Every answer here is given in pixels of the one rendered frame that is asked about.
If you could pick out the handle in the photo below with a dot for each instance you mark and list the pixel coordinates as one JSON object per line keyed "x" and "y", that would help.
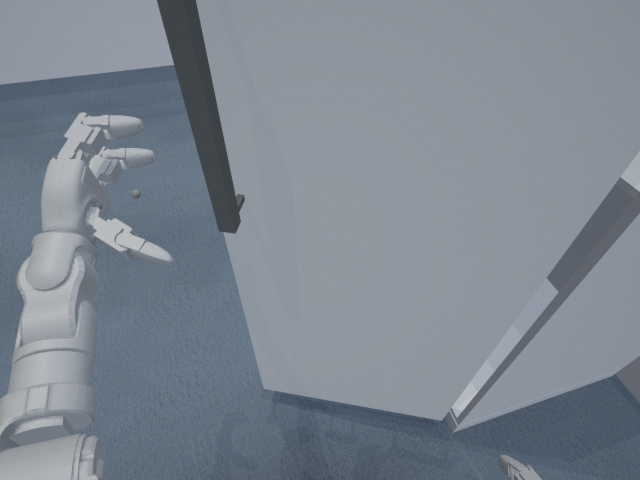
{"x": 185, "y": 38}

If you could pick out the right robot hand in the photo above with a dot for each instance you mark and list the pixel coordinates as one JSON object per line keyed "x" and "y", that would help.
{"x": 515, "y": 470}

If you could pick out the fridge door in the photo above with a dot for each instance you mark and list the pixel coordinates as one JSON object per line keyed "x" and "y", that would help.
{"x": 412, "y": 170}

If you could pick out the robot left forearm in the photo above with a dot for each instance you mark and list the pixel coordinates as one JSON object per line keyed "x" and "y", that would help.
{"x": 49, "y": 394}

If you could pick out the left robot upper arm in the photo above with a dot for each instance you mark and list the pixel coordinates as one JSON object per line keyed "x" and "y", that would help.
{"x": 75, "y": 457}

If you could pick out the left robot hand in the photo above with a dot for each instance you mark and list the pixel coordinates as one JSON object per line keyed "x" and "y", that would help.
{"x": 72, "y": 185}

